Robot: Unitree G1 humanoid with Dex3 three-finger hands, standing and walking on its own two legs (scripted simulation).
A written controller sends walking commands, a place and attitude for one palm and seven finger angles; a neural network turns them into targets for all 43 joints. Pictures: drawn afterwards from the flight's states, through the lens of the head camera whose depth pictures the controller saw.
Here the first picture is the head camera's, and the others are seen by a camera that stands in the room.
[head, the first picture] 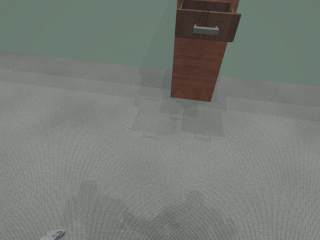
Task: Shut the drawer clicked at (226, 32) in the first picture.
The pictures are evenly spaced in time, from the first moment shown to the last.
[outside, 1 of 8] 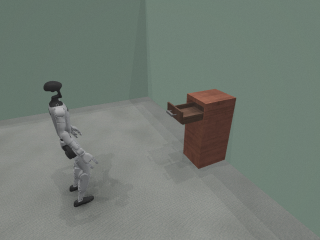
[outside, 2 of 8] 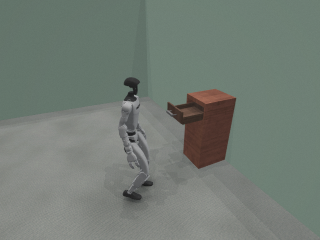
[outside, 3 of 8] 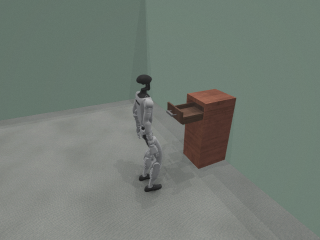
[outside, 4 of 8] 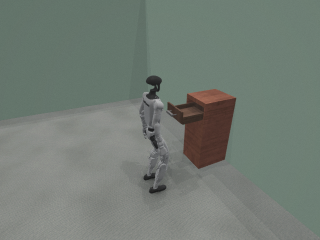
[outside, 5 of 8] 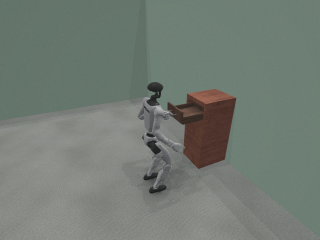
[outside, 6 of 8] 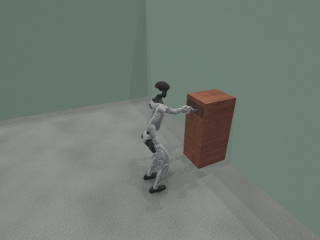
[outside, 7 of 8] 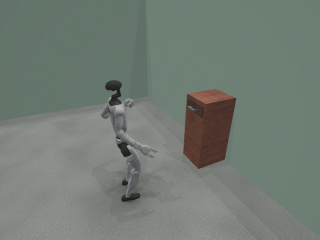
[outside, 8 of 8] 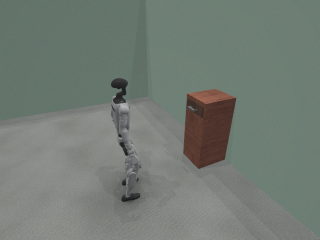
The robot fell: no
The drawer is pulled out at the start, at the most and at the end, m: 0.29 0.29 0.00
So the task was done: yes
